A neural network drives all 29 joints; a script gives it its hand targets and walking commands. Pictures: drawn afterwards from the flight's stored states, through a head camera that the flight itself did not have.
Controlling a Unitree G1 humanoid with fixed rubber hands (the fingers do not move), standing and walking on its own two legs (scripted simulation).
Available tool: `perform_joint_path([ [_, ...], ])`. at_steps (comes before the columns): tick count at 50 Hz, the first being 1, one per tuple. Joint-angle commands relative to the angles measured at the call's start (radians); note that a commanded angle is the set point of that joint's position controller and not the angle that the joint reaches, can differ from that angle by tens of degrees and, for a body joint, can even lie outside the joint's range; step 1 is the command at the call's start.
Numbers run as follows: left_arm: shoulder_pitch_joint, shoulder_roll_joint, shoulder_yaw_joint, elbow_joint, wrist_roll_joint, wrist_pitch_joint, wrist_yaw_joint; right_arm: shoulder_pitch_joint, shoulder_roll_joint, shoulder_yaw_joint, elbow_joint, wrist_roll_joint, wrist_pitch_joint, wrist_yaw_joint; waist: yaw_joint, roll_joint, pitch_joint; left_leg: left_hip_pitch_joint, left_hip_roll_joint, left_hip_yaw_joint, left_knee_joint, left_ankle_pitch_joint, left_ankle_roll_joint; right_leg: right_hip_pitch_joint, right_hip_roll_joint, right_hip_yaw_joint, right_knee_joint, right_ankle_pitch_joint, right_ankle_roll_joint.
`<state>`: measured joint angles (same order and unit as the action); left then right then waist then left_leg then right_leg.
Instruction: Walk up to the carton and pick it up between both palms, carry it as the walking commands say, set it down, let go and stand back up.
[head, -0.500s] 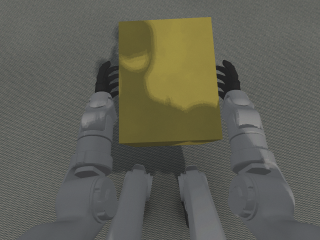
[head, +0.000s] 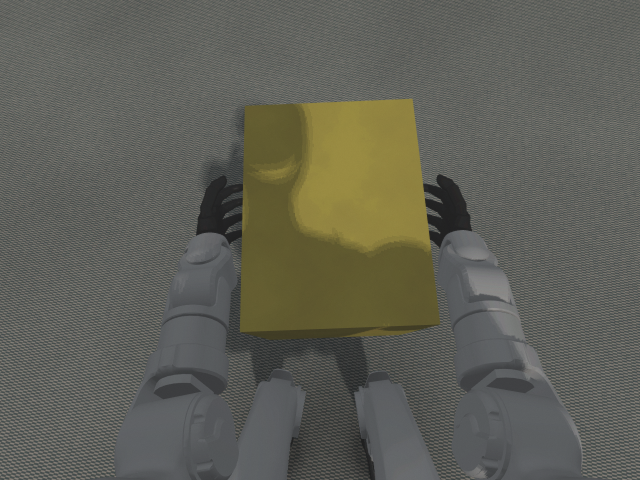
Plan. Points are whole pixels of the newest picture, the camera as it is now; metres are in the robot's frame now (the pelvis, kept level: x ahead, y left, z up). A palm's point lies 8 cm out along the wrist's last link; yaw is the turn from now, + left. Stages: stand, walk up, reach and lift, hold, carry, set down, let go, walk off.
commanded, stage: reach and lift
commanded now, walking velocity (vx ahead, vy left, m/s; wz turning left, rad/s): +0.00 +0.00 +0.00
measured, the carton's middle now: (332, 234) +0.45 +0.00 -0.12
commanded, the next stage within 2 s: none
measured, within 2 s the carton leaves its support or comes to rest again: neither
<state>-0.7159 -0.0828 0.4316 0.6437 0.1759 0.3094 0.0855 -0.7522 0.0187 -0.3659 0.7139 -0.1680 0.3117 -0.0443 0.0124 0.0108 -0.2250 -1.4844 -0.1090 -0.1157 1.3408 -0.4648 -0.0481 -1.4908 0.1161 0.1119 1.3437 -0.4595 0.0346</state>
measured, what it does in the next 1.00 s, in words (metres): rises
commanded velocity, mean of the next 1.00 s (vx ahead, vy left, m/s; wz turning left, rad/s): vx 0.00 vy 0.00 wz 0.00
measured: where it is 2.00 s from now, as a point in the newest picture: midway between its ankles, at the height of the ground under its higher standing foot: (326, 462)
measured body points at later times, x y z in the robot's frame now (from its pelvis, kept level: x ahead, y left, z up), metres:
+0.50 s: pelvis +0.03 +0.00 +0.07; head +0.16 -0.01 +0.50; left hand +0.40 +0.16 +0.02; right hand +0.41 -0.15 +0.02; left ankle +0.07 +0.13 -0.58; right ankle +0.07 -0.12 -0.58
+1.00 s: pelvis +0.04 +0.00 +0.13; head +0.12 -0.01 +0.57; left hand +0.38 +0.16 +0.10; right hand +0.39 -0.15 +0.09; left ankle +0.07 +0.13 -0.58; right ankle +0.07 -0.12 -0.58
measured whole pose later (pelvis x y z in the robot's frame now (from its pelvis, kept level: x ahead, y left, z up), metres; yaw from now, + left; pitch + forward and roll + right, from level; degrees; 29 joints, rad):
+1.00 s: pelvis +0.04 +0.00 +0.13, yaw +0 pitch +16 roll +0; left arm -0.39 -0.19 0.40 0.47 0.27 0.38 0.04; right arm -0.43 0.12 -0.34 0.54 -0.27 0.39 0.01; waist 0.01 0.02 -0.13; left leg -0.70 -0.07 -0.13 0.70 -0.28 -0.02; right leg -0.71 0.07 0.15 0.71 -0.28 0.02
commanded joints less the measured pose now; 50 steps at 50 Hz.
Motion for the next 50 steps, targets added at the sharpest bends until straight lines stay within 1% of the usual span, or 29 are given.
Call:
perform_joint_path([
  [1,-0.602,-1.04,-0.573,0.021,-0.13,-0.015,-0.264,-0.612,1.059,0.52,-0.042,0.139,-0.039,0.248,-0.001,-0.028,-0.799,0.468,-0.052,0.12,-0.171,0.252,0.021,0.525,0.049,-0.113,-0.183,0.258,-0.006],
  [16,-0.425,-1.054,-0.599,-0.016,-0.102,-0.02,-0.276,-0.434,1.07,0.556,-0.086,0.116,-0.047,0.25,0.004,-0.027,-0.695,0.644,-0.034,0.09,-0.321,0.342,0.03,0.697,0.03,-0.074,-0.339,0.352,-0.013],
  [27,-0.305,-1.066,-0.615,-0.054,-0.081,-0.008,-0.282,-0.317,1.065,0.57,-0.118,0.089,-0.038,0.262,0.002,-0.02,-0.608,0.808,-0.019,0.069,-0.455,0.426,0.03,0.81,0.013,-0.053,-0.468,0.421,-0.022],
  [41,-0.22,-1.069,-0.62,-0.099,-0.063,0.035,-0.294,-0.237,1.061,0.563,-0.148,0.054,0.004,0.29,-0.003,-0.016,-0.479,0.992,-0.004,0.062,-0.631,0.447,0.029,0.966,-0.001,-0.05,-0.635,0.428,-0.026],
  [50,-0.193,-1.076,-0.627,-0.126,-0.065,0.075,-0.307,-0.213,1.071,0.577,-0.185,0.054,0.047,0.302,0.002,-0.02,-0.413,1.094,0.001,0.064,-0.729,0.439,0.028,1.083,-0.01,-0.049,-0.731,0.424,-0.026],
])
